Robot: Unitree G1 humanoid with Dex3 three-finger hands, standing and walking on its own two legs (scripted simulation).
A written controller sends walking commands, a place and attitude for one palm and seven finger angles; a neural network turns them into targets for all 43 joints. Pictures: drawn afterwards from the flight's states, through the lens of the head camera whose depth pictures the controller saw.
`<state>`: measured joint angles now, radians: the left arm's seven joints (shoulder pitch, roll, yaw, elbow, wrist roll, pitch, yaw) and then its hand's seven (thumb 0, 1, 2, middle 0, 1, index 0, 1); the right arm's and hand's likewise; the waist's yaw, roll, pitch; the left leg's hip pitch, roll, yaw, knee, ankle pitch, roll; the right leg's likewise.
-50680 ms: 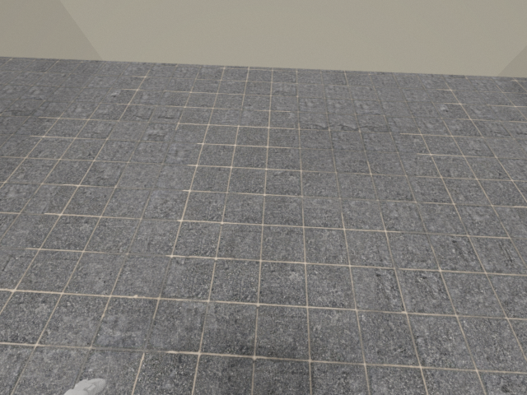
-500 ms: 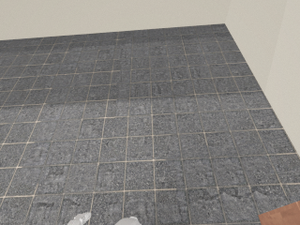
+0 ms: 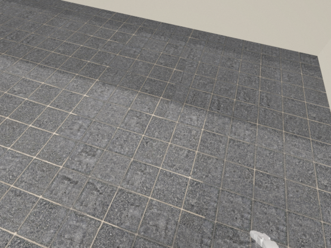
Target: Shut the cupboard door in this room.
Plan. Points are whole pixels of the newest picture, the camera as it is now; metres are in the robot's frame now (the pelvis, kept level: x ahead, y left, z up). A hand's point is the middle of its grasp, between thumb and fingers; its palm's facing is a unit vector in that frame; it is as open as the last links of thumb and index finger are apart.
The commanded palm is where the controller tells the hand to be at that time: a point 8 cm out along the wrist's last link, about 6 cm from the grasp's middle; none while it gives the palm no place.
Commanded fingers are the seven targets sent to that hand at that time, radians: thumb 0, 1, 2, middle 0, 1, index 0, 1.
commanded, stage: turn or walk to find it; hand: left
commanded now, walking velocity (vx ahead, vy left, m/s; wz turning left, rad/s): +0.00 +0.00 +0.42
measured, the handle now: out of the picture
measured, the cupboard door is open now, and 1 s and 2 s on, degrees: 46 46 46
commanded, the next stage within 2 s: none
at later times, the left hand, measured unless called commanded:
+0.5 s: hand out of the picture +0.07 +0.16 -0.13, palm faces +0.21 -0.93 -0.29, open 7.3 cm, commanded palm none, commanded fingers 0.00 0.90 0.90 -0.20 -0.30 -0.20 -0.30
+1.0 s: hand out of the picture -0.07 +0.20 -0.17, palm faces +0.49 -0.84 -0.25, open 7.3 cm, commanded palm none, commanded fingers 0.00 0.90 0.90 -0.20 -0.30 -0.20 -0.30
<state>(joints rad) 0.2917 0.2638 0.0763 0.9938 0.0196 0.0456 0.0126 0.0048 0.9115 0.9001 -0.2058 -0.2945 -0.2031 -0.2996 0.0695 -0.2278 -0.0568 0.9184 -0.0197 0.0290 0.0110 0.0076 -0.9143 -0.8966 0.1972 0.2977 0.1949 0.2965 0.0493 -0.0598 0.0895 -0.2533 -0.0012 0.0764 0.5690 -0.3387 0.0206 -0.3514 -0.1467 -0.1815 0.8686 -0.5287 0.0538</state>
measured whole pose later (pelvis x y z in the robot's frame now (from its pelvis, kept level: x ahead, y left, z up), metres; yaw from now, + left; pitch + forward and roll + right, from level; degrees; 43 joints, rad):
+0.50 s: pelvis +0.01 -0.05 +0.01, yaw +13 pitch +0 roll +2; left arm 0.15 0.15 0.04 0.88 0.02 0.00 0.01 0.00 0.91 0.90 -0.21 -0.29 -0.20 -0.30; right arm 0.22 -0.23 -0.09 0.97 -0.02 0.08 0.01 0.01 -0.91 -0.90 0.20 0.30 0.20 0.30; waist -0.03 0.07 0.10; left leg -0.48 -0.03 -0.04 1.14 -0.44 -0.04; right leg -0.26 -0.08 -0.15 0.57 -0.31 -0.03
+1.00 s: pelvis +0.00 -0.01 +0.01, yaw +26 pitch +1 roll -1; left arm 0.23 0.26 0.08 0.99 0.02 0.06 0.01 0.01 0.91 0.90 -0.20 -0.29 -0.20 -0.30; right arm 0.11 -0.21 -0.04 0.92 -0.02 0.02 -0.01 0.01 -0.91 -0.90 0.20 0.30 0.20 0.30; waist 0.03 -0.03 0.08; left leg -0.24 0.00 0.04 0.53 -0.30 0.03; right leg -0.45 -0.11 -0.08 1.07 -0.47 0.08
